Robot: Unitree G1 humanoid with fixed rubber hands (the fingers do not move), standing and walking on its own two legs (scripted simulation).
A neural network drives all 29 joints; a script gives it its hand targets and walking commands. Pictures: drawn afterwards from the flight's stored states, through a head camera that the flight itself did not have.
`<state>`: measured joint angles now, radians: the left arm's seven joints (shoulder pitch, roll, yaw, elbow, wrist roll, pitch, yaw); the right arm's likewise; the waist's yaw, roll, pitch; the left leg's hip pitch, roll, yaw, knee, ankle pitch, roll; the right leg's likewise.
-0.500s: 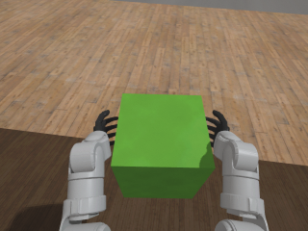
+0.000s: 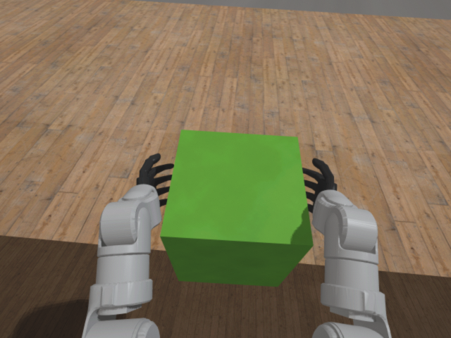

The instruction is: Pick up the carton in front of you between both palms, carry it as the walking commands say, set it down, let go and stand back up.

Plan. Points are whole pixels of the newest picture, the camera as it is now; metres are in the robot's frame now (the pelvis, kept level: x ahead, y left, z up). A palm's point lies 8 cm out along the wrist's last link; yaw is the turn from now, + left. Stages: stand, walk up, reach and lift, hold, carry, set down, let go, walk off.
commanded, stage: carry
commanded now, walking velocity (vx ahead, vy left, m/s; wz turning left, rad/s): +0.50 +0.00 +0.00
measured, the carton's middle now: (233, 214) +0.35 +0.00 +0.03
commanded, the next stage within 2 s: none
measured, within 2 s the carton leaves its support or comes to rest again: neither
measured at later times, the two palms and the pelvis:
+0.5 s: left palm (181, 111) +0.62 +0.13 +0.07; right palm (299, 114) +0.63 -0.18 +0.07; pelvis +0.29 -0.02 -0.05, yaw +0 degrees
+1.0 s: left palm (178, 68) +0.92 +0.17 +0.03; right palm (267, 70) +0.93 -0.13 +0.03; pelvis +0.59 +0.01 -0.10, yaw +0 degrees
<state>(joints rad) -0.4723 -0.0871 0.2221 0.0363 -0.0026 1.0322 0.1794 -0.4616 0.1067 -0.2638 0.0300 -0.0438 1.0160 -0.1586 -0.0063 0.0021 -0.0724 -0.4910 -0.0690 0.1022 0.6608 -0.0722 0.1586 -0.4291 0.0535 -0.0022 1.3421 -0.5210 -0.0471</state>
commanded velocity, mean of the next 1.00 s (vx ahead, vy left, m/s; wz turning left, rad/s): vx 0.50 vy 0.00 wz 0.00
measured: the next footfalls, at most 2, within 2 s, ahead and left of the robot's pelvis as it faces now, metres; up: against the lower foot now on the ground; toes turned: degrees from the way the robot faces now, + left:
right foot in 0.44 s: +0.40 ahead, -0.06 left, -0.05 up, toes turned -2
left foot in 0.96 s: +0.73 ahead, +0.07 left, -0.09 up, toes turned +2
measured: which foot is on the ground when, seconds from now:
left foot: down 0.00-0.44, up 0.46-0.94, down 0.96-1.00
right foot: up 0.00-0.42, down 0.44-0.98, up 1.00-1.00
